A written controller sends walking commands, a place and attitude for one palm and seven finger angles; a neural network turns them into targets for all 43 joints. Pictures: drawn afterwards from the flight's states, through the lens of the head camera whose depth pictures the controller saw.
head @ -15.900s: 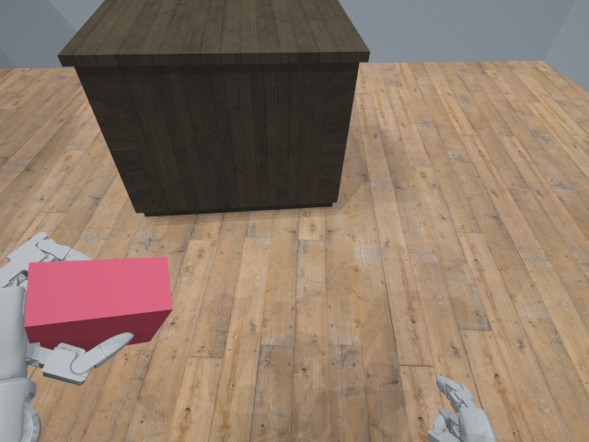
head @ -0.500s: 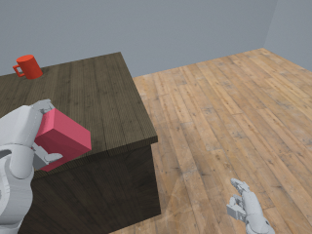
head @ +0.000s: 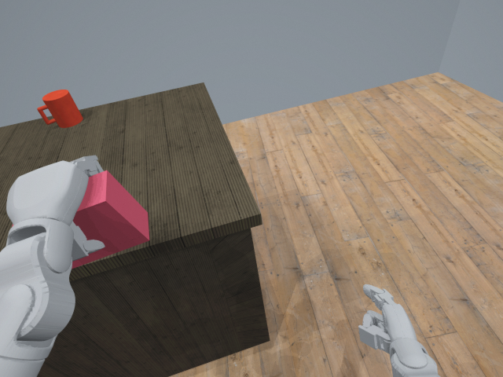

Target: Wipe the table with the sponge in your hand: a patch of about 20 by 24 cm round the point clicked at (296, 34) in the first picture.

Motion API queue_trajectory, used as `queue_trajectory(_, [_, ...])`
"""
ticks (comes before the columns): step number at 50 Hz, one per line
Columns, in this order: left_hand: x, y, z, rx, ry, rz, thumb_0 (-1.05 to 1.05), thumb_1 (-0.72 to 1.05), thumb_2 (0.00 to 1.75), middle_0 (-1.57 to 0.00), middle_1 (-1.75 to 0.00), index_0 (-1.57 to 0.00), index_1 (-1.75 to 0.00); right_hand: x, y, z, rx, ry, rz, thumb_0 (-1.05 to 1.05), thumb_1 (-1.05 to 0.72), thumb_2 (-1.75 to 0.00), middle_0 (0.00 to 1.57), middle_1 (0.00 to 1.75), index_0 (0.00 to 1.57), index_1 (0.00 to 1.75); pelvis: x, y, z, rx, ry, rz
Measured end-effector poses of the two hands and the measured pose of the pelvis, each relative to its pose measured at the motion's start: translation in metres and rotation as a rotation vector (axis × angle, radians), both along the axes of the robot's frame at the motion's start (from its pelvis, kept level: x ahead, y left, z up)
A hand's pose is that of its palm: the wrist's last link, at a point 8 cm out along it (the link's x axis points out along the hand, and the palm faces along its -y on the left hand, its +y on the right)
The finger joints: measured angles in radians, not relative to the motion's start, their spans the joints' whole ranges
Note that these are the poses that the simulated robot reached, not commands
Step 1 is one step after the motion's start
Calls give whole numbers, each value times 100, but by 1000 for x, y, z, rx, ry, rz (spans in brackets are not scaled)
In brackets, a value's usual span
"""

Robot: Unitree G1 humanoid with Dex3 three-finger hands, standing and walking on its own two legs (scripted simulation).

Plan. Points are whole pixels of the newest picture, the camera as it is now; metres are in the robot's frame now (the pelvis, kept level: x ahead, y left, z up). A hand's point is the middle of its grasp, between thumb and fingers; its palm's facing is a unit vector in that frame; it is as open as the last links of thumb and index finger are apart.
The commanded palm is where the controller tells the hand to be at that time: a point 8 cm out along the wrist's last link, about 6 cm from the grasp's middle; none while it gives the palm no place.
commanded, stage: turn the palm down, sponge in hand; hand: left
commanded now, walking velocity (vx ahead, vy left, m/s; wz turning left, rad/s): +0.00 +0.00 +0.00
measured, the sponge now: (96, 228) +0.25 +0.29 +0.15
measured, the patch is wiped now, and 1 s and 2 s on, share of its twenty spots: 0.00 0.00 0.00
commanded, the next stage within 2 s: move the sponge above the wiping area in 0.40 s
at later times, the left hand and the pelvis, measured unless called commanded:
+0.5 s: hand (96, 205) +0.26 +0.27 +0.19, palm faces +0.25 -0.07 -0.97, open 9.9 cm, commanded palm +0.21 +0.27 +0.27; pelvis +0.02 -0.01 +0.00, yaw +0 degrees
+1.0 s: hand (99, 202) +0.29 +0.29 +0.17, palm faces +0.13 -0.03 -0.99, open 9.9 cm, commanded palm +0.24 +0.29 +0.25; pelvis +0.02 -0.01 +0.00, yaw +0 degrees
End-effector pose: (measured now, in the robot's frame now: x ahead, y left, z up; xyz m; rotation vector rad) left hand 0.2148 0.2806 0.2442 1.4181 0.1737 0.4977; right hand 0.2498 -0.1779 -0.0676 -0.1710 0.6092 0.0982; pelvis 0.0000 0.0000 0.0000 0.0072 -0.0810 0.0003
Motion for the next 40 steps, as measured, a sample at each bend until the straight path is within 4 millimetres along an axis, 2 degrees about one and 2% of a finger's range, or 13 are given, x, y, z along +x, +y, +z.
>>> queue_trajectory(16, [11,-10,-2,3,-19,8,0,-48,102,-76,-133,-75,-133,12,-18,2,-7,-7,-23,1,-90,-90,20,30,20,30,10,-9,0,3,1,-4])
queue_trajectory(27, [17,-14,-3,-4,-21,16,0,-48,102,-76,-133,-75,-133,22,-23,4,-6,-14,-29,1,-90,-90,20,30,20,30,17,-11,0,5,5,-6])
queue_trajectory(32, [20,-7,-5,9,-1,45,0,-48,102,-76,-133,-75,-133,22,-23,4,-7,-7,-31,1,-90,-90,20,30,20,30,18,-12,0,5,8,-6])
queue_trajectory(40, [29,10,-19,11,87,97,0,-48,102,-76,-133,-75,-133,17,-27,-2,-35,16,-38,1,-90,-90,20,30,20,30,17,-12,0,2,14,8])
